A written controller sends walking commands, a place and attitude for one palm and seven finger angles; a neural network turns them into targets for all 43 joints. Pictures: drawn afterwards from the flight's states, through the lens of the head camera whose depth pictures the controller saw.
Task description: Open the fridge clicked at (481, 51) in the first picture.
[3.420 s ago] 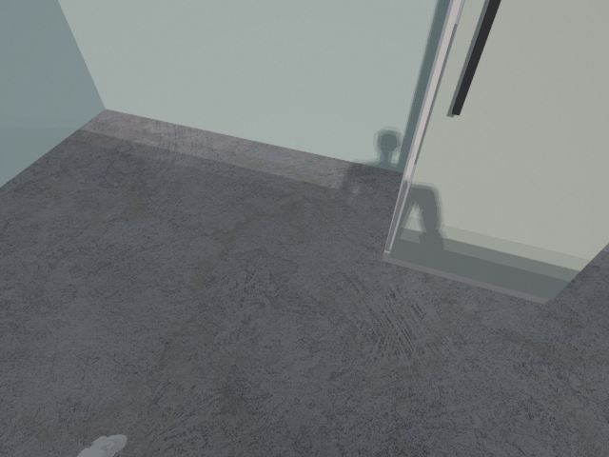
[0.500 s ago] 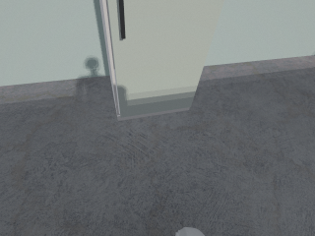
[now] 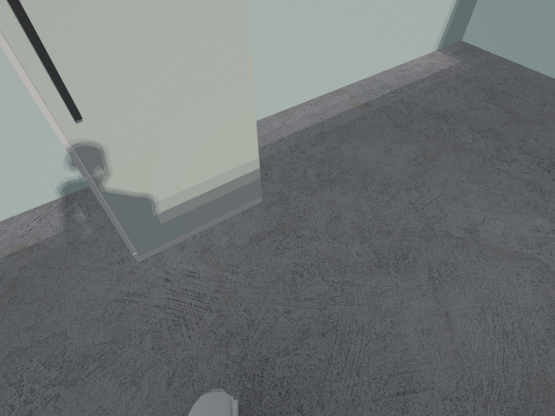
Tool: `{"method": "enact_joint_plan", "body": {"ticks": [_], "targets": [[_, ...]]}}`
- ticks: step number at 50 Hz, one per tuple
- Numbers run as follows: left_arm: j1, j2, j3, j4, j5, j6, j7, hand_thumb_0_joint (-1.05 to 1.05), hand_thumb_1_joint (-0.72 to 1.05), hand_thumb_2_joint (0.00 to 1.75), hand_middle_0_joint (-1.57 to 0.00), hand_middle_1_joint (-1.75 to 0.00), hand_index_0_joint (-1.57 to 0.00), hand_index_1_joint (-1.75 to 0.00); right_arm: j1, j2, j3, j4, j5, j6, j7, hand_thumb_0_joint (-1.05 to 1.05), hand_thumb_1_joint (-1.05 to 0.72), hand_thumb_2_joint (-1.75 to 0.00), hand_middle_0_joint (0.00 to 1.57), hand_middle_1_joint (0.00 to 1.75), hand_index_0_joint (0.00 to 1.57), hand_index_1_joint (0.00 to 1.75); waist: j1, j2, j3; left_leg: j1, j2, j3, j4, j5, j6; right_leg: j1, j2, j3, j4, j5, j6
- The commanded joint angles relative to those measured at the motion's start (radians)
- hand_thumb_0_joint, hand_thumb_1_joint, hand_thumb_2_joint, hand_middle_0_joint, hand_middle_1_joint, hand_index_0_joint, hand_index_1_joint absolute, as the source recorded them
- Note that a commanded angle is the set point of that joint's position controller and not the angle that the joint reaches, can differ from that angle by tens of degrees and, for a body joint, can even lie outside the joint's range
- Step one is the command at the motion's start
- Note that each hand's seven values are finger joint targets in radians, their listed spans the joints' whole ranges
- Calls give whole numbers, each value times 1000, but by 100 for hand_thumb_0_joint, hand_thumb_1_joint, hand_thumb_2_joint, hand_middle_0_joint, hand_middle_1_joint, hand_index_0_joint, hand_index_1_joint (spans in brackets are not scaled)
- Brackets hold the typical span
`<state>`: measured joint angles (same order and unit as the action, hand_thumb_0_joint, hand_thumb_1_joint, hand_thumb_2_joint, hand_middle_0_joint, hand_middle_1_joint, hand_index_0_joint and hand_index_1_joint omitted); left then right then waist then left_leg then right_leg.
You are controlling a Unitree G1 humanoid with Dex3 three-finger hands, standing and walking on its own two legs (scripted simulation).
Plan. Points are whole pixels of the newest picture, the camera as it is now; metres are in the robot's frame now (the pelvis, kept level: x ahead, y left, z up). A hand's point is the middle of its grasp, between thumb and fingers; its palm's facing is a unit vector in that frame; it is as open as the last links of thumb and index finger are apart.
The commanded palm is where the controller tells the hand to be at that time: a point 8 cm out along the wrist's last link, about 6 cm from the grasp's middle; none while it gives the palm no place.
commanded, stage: walk to a spot facing it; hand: left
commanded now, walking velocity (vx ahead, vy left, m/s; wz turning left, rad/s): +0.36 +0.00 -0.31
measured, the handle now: (36, 41) +0.78 +0.56 +0.17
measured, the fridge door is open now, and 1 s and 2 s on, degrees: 0 0 0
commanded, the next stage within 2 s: turn to face it in 0.62 s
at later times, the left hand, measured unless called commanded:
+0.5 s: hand (158, 324) +0.31 +0.26 -0.18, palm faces -0.16 -0.97 -0.19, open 7.4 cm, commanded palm none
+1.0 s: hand (238, 246) +0.49 +0.12 -0.16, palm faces -0.35 -0.92 -0.19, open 7.3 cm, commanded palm none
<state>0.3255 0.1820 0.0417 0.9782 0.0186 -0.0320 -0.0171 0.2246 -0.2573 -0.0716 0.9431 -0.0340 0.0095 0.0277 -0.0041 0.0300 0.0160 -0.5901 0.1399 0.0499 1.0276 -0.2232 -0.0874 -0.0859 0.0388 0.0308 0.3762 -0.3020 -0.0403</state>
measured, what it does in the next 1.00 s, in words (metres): walks ahead, turning right: left foot, then right foot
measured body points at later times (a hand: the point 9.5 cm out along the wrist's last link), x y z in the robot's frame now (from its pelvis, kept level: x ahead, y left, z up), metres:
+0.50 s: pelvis +0.20 +0.07 +0.00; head +0.23 +0.10 +0.45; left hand +0.32 +0.31 -0.16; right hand +0.17 -0.17 -0.14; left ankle +0.19 +0.14 -0.74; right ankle +0.20 -0.07 -0.64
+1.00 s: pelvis +0.32 +0.01 -0.01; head +0.34 +0.00 +0.44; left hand +0.51 +0.17 -0.15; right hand +0.26 -0.20 -0.17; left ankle +0.35 +0.16 -0.68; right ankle +0.31 -0.07 -0.74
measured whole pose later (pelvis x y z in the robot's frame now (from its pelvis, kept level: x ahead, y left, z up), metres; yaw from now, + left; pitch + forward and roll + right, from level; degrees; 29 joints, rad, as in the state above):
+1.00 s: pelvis +0.32 +0.01 -0.01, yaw -20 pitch +0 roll +0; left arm 0.12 0.13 0.03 0.96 0.01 -0.01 0.02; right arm 0.27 -0.16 -0.04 1.01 -0.01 0.03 -0.01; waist -0.05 0.03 0.04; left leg -0.45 0.11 0.04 1.04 -0.42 -0.05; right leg -0.26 -0.02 -0.19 0.53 -0.27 -0.06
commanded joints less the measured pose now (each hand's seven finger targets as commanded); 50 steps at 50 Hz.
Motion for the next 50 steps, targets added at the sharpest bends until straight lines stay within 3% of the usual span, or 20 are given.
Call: {"method": "enact_joint_plan", "body": {"ticks": [1, 6, 8, 9, 10, 11, 13, 15, 18, 22, 31, 34, 35, 36, 37, 38, 39, 41, 45, 50], "targets": [[74, 181, 42, -26, 6, -35, 23, 0, 90, 90, -20, -30, -20, -30, -130, -42, -4, -114, 5, -34, 0, 0, -90, -90, 20, 30, 20, 30, 39, -168, 80, -130, -2, 9, -88, 35, 3, 37, -245, 226, -163, 210, -132], [65, 199, 47, -7, 13, -31, 36, 0, 90, 90, -20, -30, -20, -30, -163, -22, 6, -132, 15, -60, 1, 0, -90, -90, 20, 30, 20, 30, 39, -171, 59, 67, -43, 31, -346, -38, 41, 33, -255, 227, -75, 369, -119], [34, 201, 53, -5, 4, -31, 34, 0, 90, 90, -20, -30, -20, -30, 0, -50, -2, -74, 12, -73, -18, 0, -90, -90, 20, 30, 20, 30, -43, -134, 0, 363, -98, 65, -497, 36, 60, -61, -194, 179, 107, 534, -83], [32, 172, 54, -1, -2, -31, 30, 0, 90, 90, -20, -30, -20, -30, 179, -120, -18, -21, 9, -79, -34, 0, -90, -90, 20, 30, 20, 30, -113, -16, -110, 631, -40, 10, -539, 60, 69, -165, -132, 144, 331, 447, -49], [95, 108, 52, -16, -18, -22, 16, 0, 90, 90, -20, -30, -20, -30, 307, -249, -47, 10, -6, -84, -44, 0, -90, -90, 20, 30, 20, 30, -130, 298, -242, 854, 280, -365, -598, 36, 144, -396, 23, -7, 664, -54, 12], [84, 100, 43, -31, -15, -23, 13, 0, 90, 90, -20, -30, -20, -30, 327, -260, -36, 14, 4, -73, -47, 0, -90, -90, 20, 30, 20, 30, -115, 330, -243, 814, 390, -552, -745, -39, 192, -499, 29, 31, 879, -272, 15], [5, 115, 54, -23, 0, -8, 3, 0, 90, 90, -20, -30, -20, -30, 127, -139, -11, -26, 13, -72, -49, 0, -90, -90, 20, 30, 20, 30, -60, 183, -34, 520, 337, -402, -829, -246, 172, -536, -84, 35, 983, -114, 18], [-20, 91, 55, -19, 12, 5, -19, 0, 90, 90, -20, -30, -20, -30, 73, -58, 15, -30, 9, -87, -50, 0, -90, -90, 20, 30, 20, 30, -13, 84, 60, 391, 263, -203, -820, -46, 146, -506, -133, 8, 949, -11, 34], [45, 43, 54, -3, 9, 43, -16, 0, 90, 90, -20, -30, -20, -30, 77, -24, 20, -6, 18, -97, -59, 0, -90, -90, 20, 30, 20, 30, 33, 83, 26, 377, 200, 30, -767, 319, 124, -470, -123, -23, 929, 55, 60], [-1, 29, 63, -34, 15, 68, -15, 0, 90, 90, -20, -30, -20, -30, 102, -11, 13, 9, 18, -90, -64, 0, -90, -90, 20, 30, 20, 30, 37, 80, 35, 423, 180, 135, -738, 504, 125, -547, -123, -54, 873, 126, 81], [-248, 34, 46, -127, 10, 68, -16, 0, 90, 90, -20, -30, -20, -30, 182, -58, -4, 45, 3, -55, -63, 0, -90, -90, 20, 30, 20, 30, -36, 89, 70, 609, 225, 204, -644, 661, 197, -549, -114, -151, 465, 56, 72], [-208, 66, 50, -134, 9, 55, -8, 0, 90, 90, -20, -30, -20, -30, 167, -90, -18, 34, 7, -43, -58, 0, -90, -90, 20, 30, 20, 30, -9, 85, 22, 625, 251, 226, -508, 832, 183, -411, -66, -181, 356, -5, 36], [-143, 78, 55, -124, 12, 45, -6, 0, 90, 90, -20, -30, -20, -30, 147, -107, -23, 22, 9, -41, -56, 0, -90, -90, 20, 30, 20, 30, 28, 85, -24, 616, 242, 248, -406, 872, 164, -317, -44, -190, 299, 17, 23], [-42, 112, 61, -95, 17, 28, -1, 0, 90, 90, -20, -30, -20, -30, 143, -108, -21, 12, 16, -40, -50, 0, -90, -90, 20, 30, 20, 30, 77, 35, -87, 528, 215, 256, -225, 797, 125, -122, -44, -171, 175, 132, 7], [69, 202, 75, -67, 25, 8, 14, 0, 90, 90, -20, -30, -20, -30, 176, -62, -8, -1, 30, -36, -41, 0, -90, -90, 20, 30, 20, 30, 114, -185, -220, 264, 100, 271, 66, 322, 66, 194, -255, 93, 129, 558, -77], [121, 271, 84, -40, 1, 1, 29, 0, 90, 90, -20, -30, -20, -30, 181, 4, 7, -22, 35, -36, -46, 0, -90, -90, 20, 30, 20, 30, 96, -310, -332, 54, -69, 160, 336, -420, 19, 335, -487, 390, 136, 1102, -213], [88, 240, 68, -52, -12, 8, 45, 0, 90, 90, -20, -30, -20, -30, 133, -12, 11, -30, 41, -24, -59, 0, -90, -90, 20, 30, 20, 30, 98, -194, -324, 88, -37, -10, 348, -405, 47, 253, -480, 285, 109, 1083, -247], [-60, 174, 46, -75, -5, 10, 54, 0, 90, 90, -20, -30, -20, -30, 117, 31, 19, 11, 29, -8, -50, 0, -90, -90, 20, 30, 20, 30, 39, -114, -169, 93, -14, -30, 326, -291, 50, 39, -401, 177, 38, 752, -190], [-195, 115, 14, -76, 0, -1, 56, 0, 90, 90, -20, -30, -20, -30, 219, 65, 31, 77, 21, 27, -47, 0, -90, -90, 20, 30, 20, 30, -59, -101, -47, 219, -16, -27, 90, -186, 42, -219, -318, -71, -38, 541, -103], [-134, 123, 32, -57, 3, 13, 54, 0, 90, 90, -20, -30, -20, -30, 109, 51, 21, 39, 21, 25, -35, 0, -90, -90, 20, 30, 20, 30, -2, -174, -23, 155, -36, 26, -64, -192, 26, -117, -346, -102, -34, 492, -114]]}}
